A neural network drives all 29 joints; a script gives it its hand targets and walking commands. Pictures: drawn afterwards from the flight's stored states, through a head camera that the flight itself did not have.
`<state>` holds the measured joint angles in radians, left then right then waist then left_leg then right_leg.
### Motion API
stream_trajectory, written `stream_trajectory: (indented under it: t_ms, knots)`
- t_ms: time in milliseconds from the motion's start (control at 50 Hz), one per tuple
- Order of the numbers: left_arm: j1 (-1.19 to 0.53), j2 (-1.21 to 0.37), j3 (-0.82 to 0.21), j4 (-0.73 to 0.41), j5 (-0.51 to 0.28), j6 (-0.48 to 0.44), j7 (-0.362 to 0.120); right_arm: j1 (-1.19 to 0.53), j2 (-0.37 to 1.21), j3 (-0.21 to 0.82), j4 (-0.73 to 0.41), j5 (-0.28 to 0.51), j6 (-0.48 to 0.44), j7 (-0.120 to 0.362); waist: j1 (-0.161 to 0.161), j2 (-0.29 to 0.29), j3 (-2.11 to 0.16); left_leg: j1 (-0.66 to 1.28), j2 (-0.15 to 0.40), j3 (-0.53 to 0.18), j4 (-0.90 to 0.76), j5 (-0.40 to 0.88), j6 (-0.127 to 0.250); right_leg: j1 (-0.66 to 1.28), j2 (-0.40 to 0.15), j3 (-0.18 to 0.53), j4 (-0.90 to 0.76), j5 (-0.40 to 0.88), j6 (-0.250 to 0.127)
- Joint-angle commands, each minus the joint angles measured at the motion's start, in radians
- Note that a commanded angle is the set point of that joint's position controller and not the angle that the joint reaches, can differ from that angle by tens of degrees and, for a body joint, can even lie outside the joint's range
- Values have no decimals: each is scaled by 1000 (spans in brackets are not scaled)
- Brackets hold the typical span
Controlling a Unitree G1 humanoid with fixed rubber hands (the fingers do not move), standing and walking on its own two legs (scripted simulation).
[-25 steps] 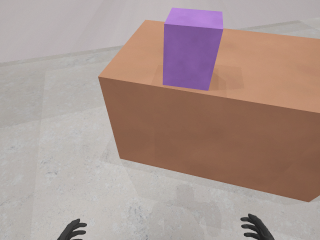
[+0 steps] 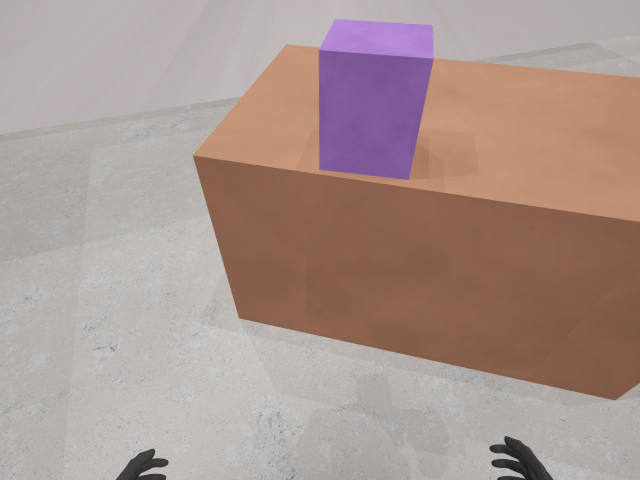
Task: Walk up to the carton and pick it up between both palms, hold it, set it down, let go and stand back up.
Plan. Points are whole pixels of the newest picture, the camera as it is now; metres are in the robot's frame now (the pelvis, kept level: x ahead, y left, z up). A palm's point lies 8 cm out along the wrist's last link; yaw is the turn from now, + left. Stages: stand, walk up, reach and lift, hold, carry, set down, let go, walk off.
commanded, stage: stand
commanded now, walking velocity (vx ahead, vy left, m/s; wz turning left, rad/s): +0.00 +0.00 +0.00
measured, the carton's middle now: (372, 101) +0.85 -0.10 +0.09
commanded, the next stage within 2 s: walk up in 0.02 s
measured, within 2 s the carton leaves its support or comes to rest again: neither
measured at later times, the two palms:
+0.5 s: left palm out of the picture +0.16 +0.21 -0.09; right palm out of the picture +0.06 -0.35 -0.10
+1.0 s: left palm (153, 472) +0.18 +0.23 -0.08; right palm (603, 437) +0.21 -0.36 -0.07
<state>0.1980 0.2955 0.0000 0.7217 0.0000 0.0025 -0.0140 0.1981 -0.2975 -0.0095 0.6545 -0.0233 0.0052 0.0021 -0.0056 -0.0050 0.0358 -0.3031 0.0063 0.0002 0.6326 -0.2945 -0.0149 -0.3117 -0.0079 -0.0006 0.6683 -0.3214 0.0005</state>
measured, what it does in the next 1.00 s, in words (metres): walks ahead: right foot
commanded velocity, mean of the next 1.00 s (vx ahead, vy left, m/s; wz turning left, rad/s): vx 0.00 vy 0.00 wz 0.00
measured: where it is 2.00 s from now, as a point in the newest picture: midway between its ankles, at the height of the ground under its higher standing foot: (337, 457)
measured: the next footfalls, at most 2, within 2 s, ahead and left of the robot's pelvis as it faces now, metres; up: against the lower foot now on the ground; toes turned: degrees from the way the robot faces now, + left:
right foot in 0.50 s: +0.14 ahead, -0.17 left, +0.00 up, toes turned -5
left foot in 1.06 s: +0.31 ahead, +0.09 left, +0.00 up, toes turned -3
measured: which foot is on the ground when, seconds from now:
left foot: down 0.00-0.50, up 0.52-1.00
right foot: down 0.00-0.26, up 0.28-0.48, down 0.50-1.00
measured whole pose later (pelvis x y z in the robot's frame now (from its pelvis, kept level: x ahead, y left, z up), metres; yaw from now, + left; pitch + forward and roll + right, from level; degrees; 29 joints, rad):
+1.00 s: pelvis +0.13 -0.06 +0.01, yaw -5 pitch -3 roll +1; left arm 0.44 0.35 0.00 0.68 0.00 -0.04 -0.01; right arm 0.34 -0.39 -0.06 0.61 -0.04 0.00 0.04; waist 0.06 0.01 0.05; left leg -0.43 0.06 0.01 0.77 -0.36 0.01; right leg -0.18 0.00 0.00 0.55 -0.33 -0.05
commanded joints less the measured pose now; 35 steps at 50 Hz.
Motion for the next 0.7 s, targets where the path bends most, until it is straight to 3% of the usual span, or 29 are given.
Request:
stream_trajectory:
  t_ms: [0,20,40,100,120,140,160,180,200,220,240,260,300,320,360,380,420,440,460,480,500,520,560,580,600,620,640,660,680]
  knots:
    - [-77,219,79,-82,16,-56,10,-58,-204,-61,-53,9,-57,3,22,20,-118,78,102,-85,-139,131,40,107,-107,99,-167,147,-42]
    - [-55,231,88,-79,10,-56,6,-75,-169,-54,-78,18,-60,5,13,12,-114,64,102,-82,-129,68,50,94,-118,117,-192,99,-45]
    - [-97,227,92,-75,17,-57,6,-74,-194,-69,-61,17,-61,4,7,-73,-96,37,103,-86,-129,79,47,87,-120,108,-191,125,-48]
    - [-43,192,77,-68,8,-55,-1,-45,-233,-73,-30,11,-58,2,20,44,-88,54,99,-76,-137,112,48,97,-105,100,-174,174,-46]
    - [-45,225,82,-78,7,-58,0,-83,-185,-57,-63,8,-63,2,18,2,-113,41,121,-85,-139,125,48,121,-110,80,-158,172,-37]
    - [-67,236,88,-54,16,-56,5,-34,-192,-60,-44,16,-62,3,-7,-20,-64,70,109,-66,-127,72,40,67,-121,134,-198,152,-45]
    - [-41,228,82,-43,0,-51,0,-22,-217,-64,-35,16,-62,0,-5,24,-88,84,120,-90,-168,124,47,97,-118,104,-179,197,-36]
    - [-60,208,79,-60,8,-50,7,-25,-247,-75,-31,27,-59,-2,17,-8,-99,95,119,-76,-143,149,40,89,-98,88,-172,178,-35]
    - [24,225,97,-98,12,-47,-16,61,-261,-100,-43,-11,-71,16,-16,70,-156,206,105,-87,-149,-301,119,-35,-63,143,-126,-191,-75]
    - [-33,215,99,-126,21,-43,-25,110,-256,-106,-50,-29,-72,20,-58,48,-55,267,160,-227,-223,-490,168,-251,-16,109,-56,-334,-68]
    - [-52,212,102,-162,26,-44,-33,167,-303,-119,-41,-34,-75,11,-88,105,-34,331,261,-344,-334,-565,212,-372,-4,38,51,-236,-47]
    - [-56,196,97,-169,24,-45,-34,198,-339,-134,-25,-48,-75,5,-93,190,54,365,331,-443,-384,-548,260,-491,-2,23,198,-218,-45]
    - [-25,212,109,-171,47,-59,-27,237,-348,-140,-51,-56,-98,-17,-84,74,8,399,396,-490,-361,-303,313,-538,-66,111,330,-223,-32]
    - [11,216,113,-159,47,-62,-27,204,-328,-144,-81,-59,-106,-21,-74,65,-14,373,388,-406,-356,-240,320,-481,-86,114,309,-220,-11]
    - [53,198,108,-153,46,-66,-42,201,-300,-130,-92,-46,-109,-18,-74,160,-106,384,327,-257,-305,-164,273,-392,-89,42,202,-131,-1]
    - [56,181,97,-141,38,-69,-50,189,-289,-129,-101,-52,-101,-15,-69,167,-69,306,252,-157,-259,-35,245,-339,-75,-15,146,-103,1]
    - [85,184,107,-163,39,-70,-54,123,-287,-130,-127,-37,-90,0,-23,197,-68,157,261,-108,-261,-91,211,-149,-66,-29,24,47,-12]
    - [149,208,109,-141,29,-68,-47,75,-288,-128,-122,-18,-75,11,32,167,-59,32,208,-20,-191,-236,154,40,-22,-40,-124,81,-20]
    - [249,242,120,-102,38,-63,-37,101,-263,-122,-134,-11,-73,19,74,40,-119,-95,173,7,-35,-309,110,243,15,-37,-109,88,-23]
    - [366,324,147,-60,35,-54,-24,88,-227,-100,-151,-15,-65,19,126,-102,-100,-307,90,109,228,-363,76,389,-85,172,-172,-138,-52]
    - [364,405,164,-100,30,-54,-10,40,-179,-85,-215,-4,-65,21,150,-228,-69,-465,0,68,499,-367,38,330,-262,554,-401,-396,-127]
    - [347,433,170,-120,34,-51,6,54,-229,-106,-215,4,-48,13,125,-162,31,-518,26,-33,609,-379,55,223,-351,775,-517,-667,-233]
    - [230,366,144,-162,22,-59,18,129,-263,-117,-212,-1,-40,27,40,-65,158,-478,85,-65,590,-172,67,59,-277,608,-490,-514,-199]
    - [175,336,130,-168,11,-66,19,172,-284,-126,-180,1,-42,27,15,-90,139,-395,86,-34,514,-110,49,21,-212,471,-487,-376,-168]
    - [190,324,122,-158,15,-71,20,192,-278,-129,-157,0,-46,28,3,-107,131,-318,91,-32,477,-86,46,-7,-184,413,-469,-223,-114]
    - [188,323,122,-153,12,-74,18,193,-268,-124,-161,-9,-47,31,13,-107,108,-311,75,-30,461,-74,44,24,-174,423,-474,-196,-78]
    - [188,300,111,-163,9,-77,18,181,-266,-126,-159,-20,-44,33,11,-83,70,-291,65,-23,455,-37,46,37,-161,386,-461,-134,-100]
    - [219,334,123,-156,13,-78,21,207,-253,-119,-138,-11,-34,34,10,-95,87,-313,74,-29,452,-26,30,75,-175,383,-478,-230,-50]
    - [220,325,120,-161,8,-79,28,184,-269,-123,-161,-6,-28,37,28,-77,75,-327,61,-22,424,-14,24,120,-176,389,-469,-185,-68]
